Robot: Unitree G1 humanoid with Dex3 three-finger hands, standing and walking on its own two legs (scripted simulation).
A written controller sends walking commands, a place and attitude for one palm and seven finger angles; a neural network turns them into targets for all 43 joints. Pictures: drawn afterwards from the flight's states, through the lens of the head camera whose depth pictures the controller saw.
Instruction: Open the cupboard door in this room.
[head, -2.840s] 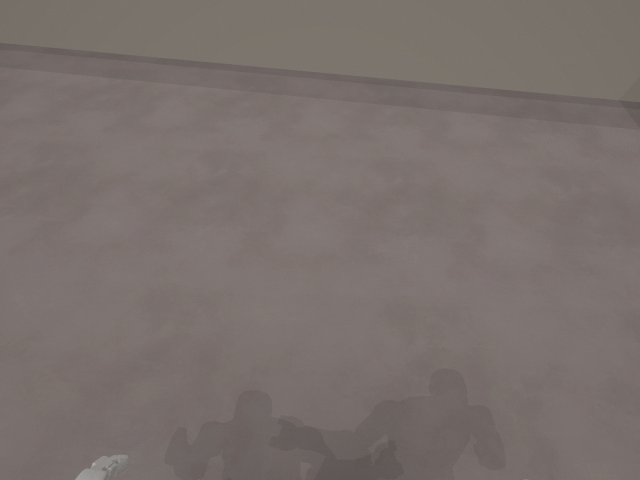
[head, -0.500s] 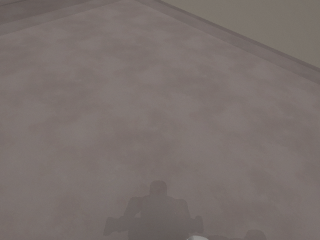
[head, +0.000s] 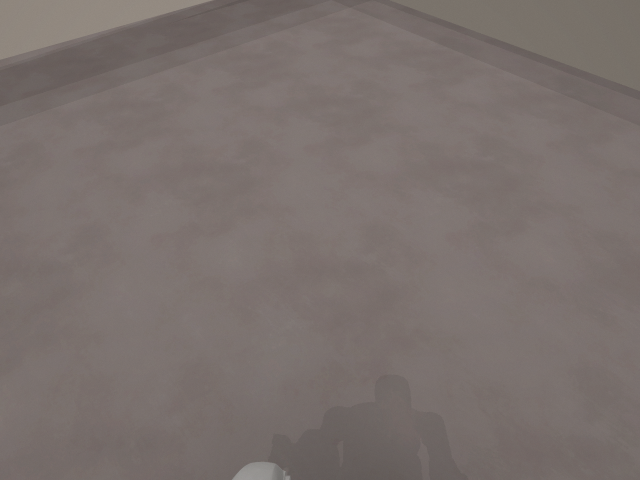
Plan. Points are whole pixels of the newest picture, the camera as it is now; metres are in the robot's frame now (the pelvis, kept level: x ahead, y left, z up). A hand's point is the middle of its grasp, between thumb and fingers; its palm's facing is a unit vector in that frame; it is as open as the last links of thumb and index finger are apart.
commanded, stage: turn or walk to find it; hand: left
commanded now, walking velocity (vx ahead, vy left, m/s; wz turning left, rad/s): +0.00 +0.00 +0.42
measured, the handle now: out of the picture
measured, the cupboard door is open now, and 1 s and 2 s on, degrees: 0 0 0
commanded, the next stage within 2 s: none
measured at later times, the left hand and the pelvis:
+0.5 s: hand out of the picture -0.01 +0.29 -0.18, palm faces +0.24 -0.94 -0.24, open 7.4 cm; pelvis -0.02 +0.07 +0.00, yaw +11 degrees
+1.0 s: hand out of the picture -0.03 +0.21 -0.14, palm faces +0.40 -0.87 -0.28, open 7.4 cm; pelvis -0.03 +0.00 +0.00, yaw +25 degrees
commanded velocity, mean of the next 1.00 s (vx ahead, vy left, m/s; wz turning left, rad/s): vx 0.00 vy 0.00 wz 0.42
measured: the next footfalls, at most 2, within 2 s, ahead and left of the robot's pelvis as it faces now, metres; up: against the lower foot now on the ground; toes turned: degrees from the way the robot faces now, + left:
left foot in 0.22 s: +0.00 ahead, +0.15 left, +0.00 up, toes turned +10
right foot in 0.78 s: +0.03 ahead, -0.07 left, +0.00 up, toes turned +15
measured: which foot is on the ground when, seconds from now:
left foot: up 0.00-0.20, down 0.22-0.78, up 0.80-1.00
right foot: down 0.00-0.24, up 0.26-0.76, down 0.78-1.00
